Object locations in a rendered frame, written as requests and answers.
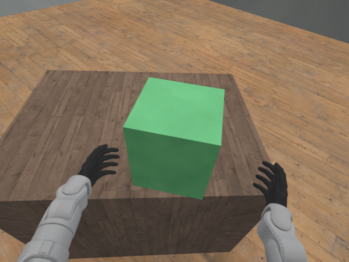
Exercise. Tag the right robot forearm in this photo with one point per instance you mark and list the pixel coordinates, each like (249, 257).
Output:
(278, 235)

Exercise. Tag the left robot hand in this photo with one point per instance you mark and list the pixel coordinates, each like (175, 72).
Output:
(93, 165)

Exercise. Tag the left robot forearm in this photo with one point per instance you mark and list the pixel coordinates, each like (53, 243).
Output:
(57, 228)

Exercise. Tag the right robot hand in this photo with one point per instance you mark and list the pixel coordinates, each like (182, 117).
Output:
(277, 188)

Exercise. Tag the pedestal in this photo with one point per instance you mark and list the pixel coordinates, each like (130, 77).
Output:
(72, 112)

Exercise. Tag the carton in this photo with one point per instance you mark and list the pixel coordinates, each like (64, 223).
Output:
(173, 136)

